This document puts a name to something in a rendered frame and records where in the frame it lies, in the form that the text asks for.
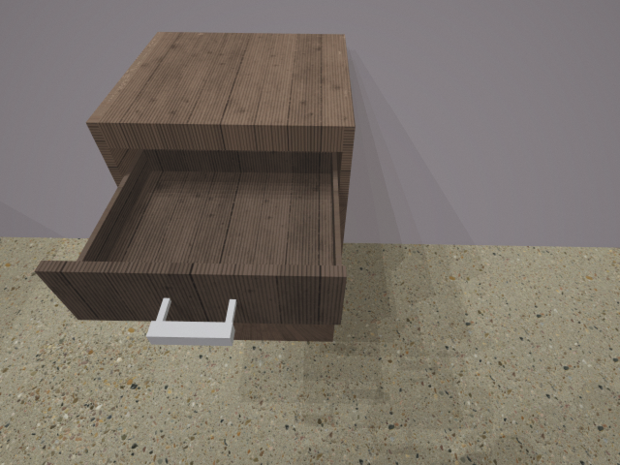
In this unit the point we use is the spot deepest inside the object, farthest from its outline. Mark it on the cabinet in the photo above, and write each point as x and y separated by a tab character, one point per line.
235	91

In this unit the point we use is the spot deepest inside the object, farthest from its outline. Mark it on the handle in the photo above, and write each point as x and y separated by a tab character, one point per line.
162	332

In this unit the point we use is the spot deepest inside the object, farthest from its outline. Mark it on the drawer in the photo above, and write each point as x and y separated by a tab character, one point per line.
202	227

